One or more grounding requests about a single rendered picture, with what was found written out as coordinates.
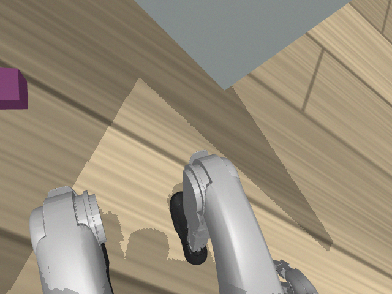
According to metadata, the cube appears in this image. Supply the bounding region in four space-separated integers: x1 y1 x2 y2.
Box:
0 67 28 110

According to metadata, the left robot foot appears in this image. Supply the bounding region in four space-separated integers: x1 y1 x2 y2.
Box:
101 243 114 294

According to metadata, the right robot foot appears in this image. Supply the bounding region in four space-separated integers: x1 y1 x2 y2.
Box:
170 191 207 265

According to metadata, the right robot hand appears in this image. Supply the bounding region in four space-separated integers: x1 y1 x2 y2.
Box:
273 260 319 294

